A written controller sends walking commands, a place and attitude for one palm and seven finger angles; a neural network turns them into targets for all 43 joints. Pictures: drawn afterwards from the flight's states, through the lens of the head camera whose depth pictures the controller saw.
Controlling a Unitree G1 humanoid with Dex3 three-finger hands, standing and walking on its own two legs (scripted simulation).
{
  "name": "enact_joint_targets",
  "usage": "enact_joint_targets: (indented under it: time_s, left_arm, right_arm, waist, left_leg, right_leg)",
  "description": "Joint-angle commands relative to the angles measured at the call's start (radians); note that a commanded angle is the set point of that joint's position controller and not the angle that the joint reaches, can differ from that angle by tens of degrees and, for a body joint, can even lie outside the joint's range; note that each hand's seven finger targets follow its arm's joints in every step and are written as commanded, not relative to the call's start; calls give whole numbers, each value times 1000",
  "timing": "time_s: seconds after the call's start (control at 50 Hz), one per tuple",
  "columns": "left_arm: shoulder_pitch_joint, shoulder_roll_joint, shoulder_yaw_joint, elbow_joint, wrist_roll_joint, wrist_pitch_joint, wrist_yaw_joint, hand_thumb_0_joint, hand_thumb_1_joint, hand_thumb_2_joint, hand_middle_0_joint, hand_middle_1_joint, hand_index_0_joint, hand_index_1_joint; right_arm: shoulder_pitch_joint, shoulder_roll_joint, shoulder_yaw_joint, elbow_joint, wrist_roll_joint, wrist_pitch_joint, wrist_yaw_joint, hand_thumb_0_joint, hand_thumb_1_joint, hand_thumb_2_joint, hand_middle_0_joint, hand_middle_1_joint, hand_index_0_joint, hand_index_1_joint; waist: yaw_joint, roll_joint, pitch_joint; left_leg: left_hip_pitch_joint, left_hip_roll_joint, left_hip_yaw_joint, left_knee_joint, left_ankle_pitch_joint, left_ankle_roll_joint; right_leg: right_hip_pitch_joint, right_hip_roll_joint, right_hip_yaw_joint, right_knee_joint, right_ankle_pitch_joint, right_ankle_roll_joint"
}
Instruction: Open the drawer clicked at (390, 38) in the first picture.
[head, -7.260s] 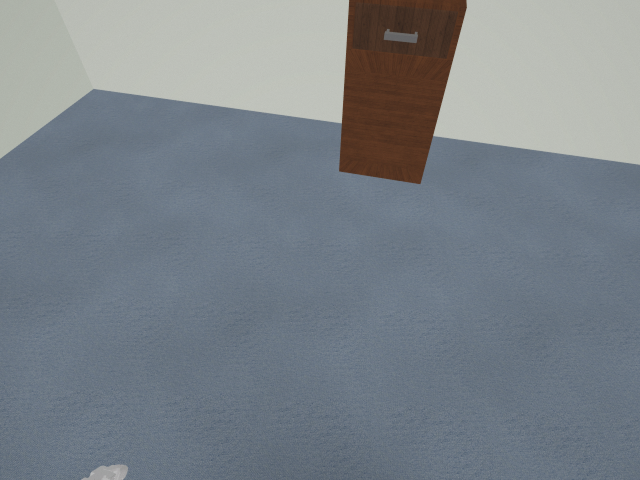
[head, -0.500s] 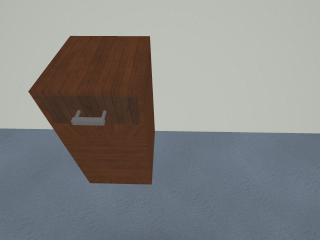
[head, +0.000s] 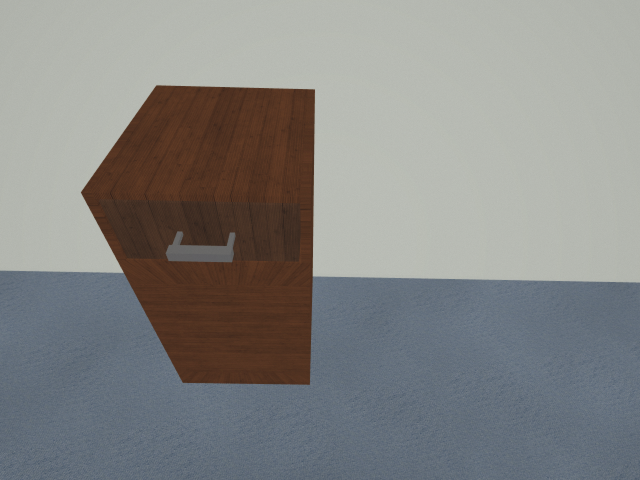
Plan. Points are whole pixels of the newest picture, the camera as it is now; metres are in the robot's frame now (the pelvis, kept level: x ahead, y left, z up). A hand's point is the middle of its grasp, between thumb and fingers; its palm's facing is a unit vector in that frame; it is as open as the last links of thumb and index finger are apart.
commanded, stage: look again from close up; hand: left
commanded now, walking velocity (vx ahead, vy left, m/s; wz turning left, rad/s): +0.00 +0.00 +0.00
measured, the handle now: (203, 245) +0.54 +0.26 -0.07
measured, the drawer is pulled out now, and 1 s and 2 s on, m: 0.00 0.00 0.00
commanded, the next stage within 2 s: raise the hand with hooked fingers in 0.08 s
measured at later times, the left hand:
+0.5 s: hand (167, 426) +0.20 +0.21 -0.04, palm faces -0.03 -0.24 -0.97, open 8.0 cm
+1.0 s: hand (174, 397) +0.23 +0.20 -0.02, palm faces -0.06 -0.11 -0.99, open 10.9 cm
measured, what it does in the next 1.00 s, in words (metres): stands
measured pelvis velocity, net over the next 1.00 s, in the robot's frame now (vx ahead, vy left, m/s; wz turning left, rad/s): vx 0.00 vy -0.04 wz -0.04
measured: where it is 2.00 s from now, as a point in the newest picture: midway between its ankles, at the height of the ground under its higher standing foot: outside the picture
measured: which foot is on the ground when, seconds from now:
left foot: down 0.00-1.00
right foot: down 0.00-1.00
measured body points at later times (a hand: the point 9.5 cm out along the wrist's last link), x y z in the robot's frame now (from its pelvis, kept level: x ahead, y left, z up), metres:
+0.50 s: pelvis -0.02 +0.00 -0.03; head -0.01 -0.03 +0.42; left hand +0.19 +0.22 +0.01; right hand +0.16 -0.27 -0.11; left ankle -0.01 +0.09 -0.74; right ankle -0.02 -0.10 -0.74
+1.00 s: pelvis +0.00 -0.04 -0.03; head +0.04 -0.07 +0.42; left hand +0.22 +0.21 +0.03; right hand +0.20 -0.24 -0.13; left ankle -0.01 +0.10 -0.74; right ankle -0.02 -0.10 -0.74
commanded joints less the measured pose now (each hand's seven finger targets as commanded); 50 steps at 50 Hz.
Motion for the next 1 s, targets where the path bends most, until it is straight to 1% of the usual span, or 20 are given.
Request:
enact_joint_targets:
  time_s: [0.0, 0.14, 0.16, 0.18, 0.2, 0.22, 0.24, 0.26, 0.32, 0.34, 0.38, 0.44, 0.5, 0.6, 0.62, 0.68, 0.76, 0.82, 0.9, 0.98]
  left_arm:
    - [70, 63, 8, -17, 4, -6, 3, 0, 900, 900, -200, -300, -200, -300]
    - [75, 56, 5, 4, 3, -6, 4, 0, 900, 900, -200, -300, -200, -300]
    - [105, 95, 1, 23, 15, -22, 44, 0, 900, 900, -200, -300, -200, -300]
    - [-684, 420, 11, -1499, 171, -182, 62, 0, 877, 890, -202, -315, -202, -315]
    - [-246, 359, 30, -1238, 196, -102, 142, 0, 853, 880, -203, -330, -203, -330]
    - [22, 173, -56, -1134, 180, 43, 189, 0, 830, 870, -205, -345, -205, -345]
    - [51, 52, -157, -1123, 228, 67, 199, 0, 807, 860, -207, -360, -207, -360]
    - [-12, 95, -160, -1200, 300, 57, 225, 0, 783, 850, -208, -375, -208, -375]
    - [33, 258, -43, -1097, 640, 53, 323, 0, 713, 820, -213, -420, -213, -420]
    - [124, 213, -61, -1037, 750, 52, 350, 0, 690, 810, -215, -435, -215, -435]
    - [344, 124, -100, -922, 902, 43, 381, 0, 643, 790, -218, -465, -218, -465]
    - [400, 175, -44, -1007, 1014, -14, 402, 0, 573, 760, -223, -510, -223, -510]
    - [303, 296, 66, -1112, 1089, -49, 447, 0, 503, 730, -228, -555, -228, -555]
    - [-58, 375, 123, -1339, 1123, -65, 553, 0, 387, 680, -237, -630, -237, -630]
    - [-172, 382, 110, -1366, 1115, -67, 559, 0, 363, 670, -238, -645, -238, -645]
    - [-202, 380, 78, -1327, 1075, -70, 538, 0, 293, 640, -243, -690, -243, -690]
    - [-152, 372, 46, -1265, 1027, 2, 449, 0, 200, 600, -250, -750, -250, -750]
    - [-63, 384, 62, -1201, 983, 57, 360, 0, 130, 570, -255, -795, -255, -795]
    - [-31, 427, 108, -1201, 972, 23, 290, 0, 37, 530, -262, -855, -262, -855]
    - [-57, 434, 155, -1253, 973, -43, 311, 0, -57, 490, -268, -915, -268, -915]
  right_arm:
    - [50, -105, -16, -26, 1, -16, -1, 0, -900, -900, 200, 300, 200, 300]
    - [51, -103, -13, 5, 4, -19, -4, 0, -900, -900, 200, 300, 200, 300]
    - [-46, -143, -17, -67, 19, -18, 10, 0, -900, -900, 200, 300, 200, 300]
    - [-32, -296, -37, -412, 67, -159, -28, 0, -900, -900, 200, 300, 200, 300]
    - [-123, -220, -26, -357, 56, -262, -67, 0, -900, -900, 200, 300, 200, 300]
    - [-130, -174, -51, -334, 67, -295, -63, 0, -900, -900, 200, 300, 200, 300]
    - [-104, -164, -45, -325, 74, -308, -63, 0, -900, -900, 200, 300, 200, 300]
    - [-148, -203, -54, -381, 58, -320, -53, 0, -900, -900, 200, 300, 200, 300]
    - [-175, -249, -71, -480, -5, -246, -24, 0, -900, -900, 200, 300, 200, 300]
    - [-201, -239, -82, -521, -24, -207, -8, 0, -900, -900, 200, 300, 200, 300]
    - [-271, -235, -98, -594, -37, -121, 32, 0, -900, -900, 200, 300, 200, 300]
    - [-340, -222, -93, -678, -23, -18, 86, 0, -900, -900, 200, 300, 200, 300]
    - [-354, -206, -84, -713, -23, 29, 98, 0, -900, -900, 200, 300, 200, 300]
    - [-339, -193, -99, -733, -54, 69, 79, 0, -900, -900, 200, 300, 200, 300]
    - [-336, -187, -94, -720, -59, 74, 71, 0, -900, -900, 200, 300, 200, 300]
    - [-343, -194, -85, -708, -51, 61, 53, 0, -900, -900, 200, 300, 200, 300]
    - [-357, -186, -65, -695, -39, 70, 34, 0, -900, -900, 200, 300, 200, 300]
    - [-368, -183, -42, -690, -25, 80, 21, 0, -900, -900, 200, 300, 200, 300]
    - [-353, -181, -35, -668, -28, 70, 14, 0, -900, -900, 200, 300, 200, 300]
    - [-339, -178, -53, -654, -34, 56, 15, 0, -900, -900, 200, 300, 200, 300]
  waist:
    - [10, 15, 110]
    - [9, 16, 96]
    - [31, -51, 179]
    - [-81, 232, -346]
    - [8, 331, -331]
    - [-8, 240, -178]
    - [-26, 188, -84]
    - [-30, 160, 0]
    - [-22, -56, -78]
    - [10, -150, -96]
    - [74, -230, -16]
    - [141, -165, -110]
    - [146, -94, -171]
    - [67, 74, -327]
    - [31, 56, -304]
    - [6, 86, -285]
    - [22, 46, -280]
    - [47, -57, -261]
    - [76, -81, -247]
    - [85, -58, -276]
  left_leg:
    - [-78, 140, -158, -164, 117, 22]
    - [-33, 138, -146, -159, 193, 23]
    - [-120, 150, -109, 15, 336, -12]
    - [200, 63, -106, -79, 418, -9]
    - [262, 118, -128, -83, 513, -56]
    - [87, 115, -151, -149, 337, -99]
    - [37, 95, -140, -122, 261, -81]
    - [-42, 79, -147, -78, 175, -66]
    - [-207, 33, -146, 66, 71, -36]
    - [-234, 23, -121, 97, 57, -36]
    - [-320, 11, -79, 130, 3, -37]
    - [-349, 0, -52, 159, 94, -40]
    - [-350, -9, -44, 199, 124, -33]
    - [-235, -16, -75, 337, 113, -13]
    - [-243, -17, -89, 362, 70, -9]
    - [-252, -23, -75, 382, 24, -2]
    - [-293, -27, -62, 326, 74, 5]
    - [-340, -31, -55, 267, 104, -2]
    - [-333, -27, -54, 203, 137, -10]
    - [-333, -38, -69, 192, 135, -8]
  right_leg:
    - [-10, -69, 63, -62, 96, -30]
    - [-8, -76, 66, -65, 118, -24]
    - [-74, -114, 100, -99, 300, -11]
    - [-40, 15, 111, 33, 277, -46]
    - [-132, 6, 19, 137, 39, -49]
    - [-230, 13, -12, 198, -104, -23]
    - [-253, 17, -3, 185, -67, -18]
    - [-279, 17, -4, 146, -42, -25]
    - [-313, 50, 54, 114, -44, -56]
    - [-340, 58, 54, 119, -116, -60]
    - [-391, 58, 79, 109, -177, -75]
    - [-305, 47, 125, 166, 7, -92]
    - [-303, 42, 156, 205, 86, -86]
    - [-451, 33, 234, 250, 62, -78]
    - [-499, 30, 239, 243, 3, -70]
    - [-501, 27, 228, 218, -25, -61]
    - [-307, 25, 206, 181, 141, -43]
    - [-147, 10, 245, 143, 308, -23]
    - [-41, -10, 233, 140, 463, -4]
    - [-13, -19, 237, 141, 478, -5]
